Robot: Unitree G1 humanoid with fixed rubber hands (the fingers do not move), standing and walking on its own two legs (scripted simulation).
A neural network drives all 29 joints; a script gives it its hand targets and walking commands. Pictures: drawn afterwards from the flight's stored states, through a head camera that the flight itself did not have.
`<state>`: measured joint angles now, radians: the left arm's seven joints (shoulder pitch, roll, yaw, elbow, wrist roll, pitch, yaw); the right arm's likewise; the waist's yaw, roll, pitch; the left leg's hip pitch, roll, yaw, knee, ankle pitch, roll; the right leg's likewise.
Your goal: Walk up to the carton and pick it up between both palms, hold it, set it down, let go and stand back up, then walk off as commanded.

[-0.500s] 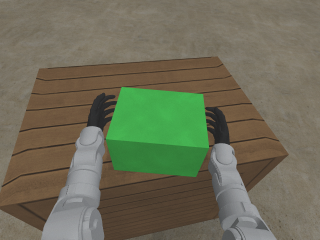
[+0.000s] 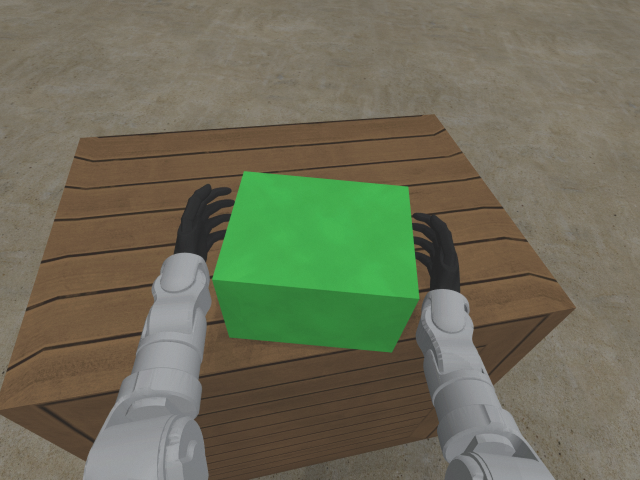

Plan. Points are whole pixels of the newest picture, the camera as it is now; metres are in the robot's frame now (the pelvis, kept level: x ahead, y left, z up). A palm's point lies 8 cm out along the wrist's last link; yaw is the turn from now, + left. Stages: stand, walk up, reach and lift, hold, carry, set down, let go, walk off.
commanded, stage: reach and lift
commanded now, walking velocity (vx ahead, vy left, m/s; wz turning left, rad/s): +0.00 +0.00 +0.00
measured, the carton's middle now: (318, 262) +0.41 +0.02 +0.04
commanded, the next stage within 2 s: none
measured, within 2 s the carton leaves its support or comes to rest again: leaves its support in 0.02 s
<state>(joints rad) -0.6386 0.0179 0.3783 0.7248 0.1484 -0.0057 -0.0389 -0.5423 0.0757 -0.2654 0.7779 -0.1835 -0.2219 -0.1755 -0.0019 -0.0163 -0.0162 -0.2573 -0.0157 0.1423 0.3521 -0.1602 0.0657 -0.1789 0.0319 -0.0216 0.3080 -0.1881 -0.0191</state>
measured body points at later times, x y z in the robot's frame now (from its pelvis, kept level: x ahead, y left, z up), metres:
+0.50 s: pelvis -0.03 +0.01 +0.00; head -0.04 +0.03 +0.45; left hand +0.37 +0.17 +0.10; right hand +0.35 -0.15 +0.08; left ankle +0.02 +0.06 -0.75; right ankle -0.02 -0.11 -0.75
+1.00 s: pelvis -0.04 +0.01 +0.00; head -0.08 +0.04 +0.45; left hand +0.36 +0.19 +0.16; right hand +0.36 -0.14 +0.15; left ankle +0.02 +0.06 -0.75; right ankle -0.02 -0.11 -0.75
